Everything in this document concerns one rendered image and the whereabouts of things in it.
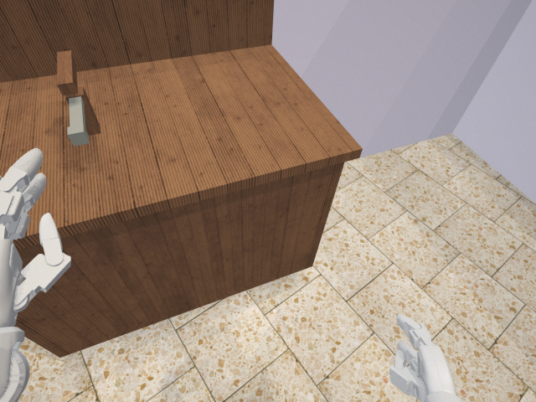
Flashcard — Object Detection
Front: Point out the tap lever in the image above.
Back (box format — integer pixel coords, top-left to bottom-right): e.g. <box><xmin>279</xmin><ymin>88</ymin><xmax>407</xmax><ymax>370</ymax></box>
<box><xmin>67</xmin><ymin>96</ymin><xmax>90</xmax><ymax>147</ymax></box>

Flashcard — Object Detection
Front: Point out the left robot hand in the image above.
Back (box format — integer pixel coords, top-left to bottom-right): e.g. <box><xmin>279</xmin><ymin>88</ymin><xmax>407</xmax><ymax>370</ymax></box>
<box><xmin>0</xmin><ymin>148</ymin><xmax>71</xmax><ymax>327</ymax></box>

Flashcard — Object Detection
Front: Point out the left robot forearm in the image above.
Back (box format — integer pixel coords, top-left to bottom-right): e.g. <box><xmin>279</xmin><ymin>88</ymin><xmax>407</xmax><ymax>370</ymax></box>
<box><xmin>0</xmin><ymin>327</ymin><xmax>30</xmax><ymax>402</ymax></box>

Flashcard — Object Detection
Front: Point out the right robot hand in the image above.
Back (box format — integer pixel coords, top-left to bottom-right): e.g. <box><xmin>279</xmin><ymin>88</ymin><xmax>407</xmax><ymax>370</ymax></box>
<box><xmin>389</xmin><ymin>314</ymin><xmax>457</xmax><ymax>402</ymax></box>

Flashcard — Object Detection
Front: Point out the counter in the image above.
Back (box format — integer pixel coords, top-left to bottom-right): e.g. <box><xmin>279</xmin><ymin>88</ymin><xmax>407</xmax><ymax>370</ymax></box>
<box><xmin>0</xmin><ymin>0</ymin><xmax>363</xmax><ymax>358</ymax></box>

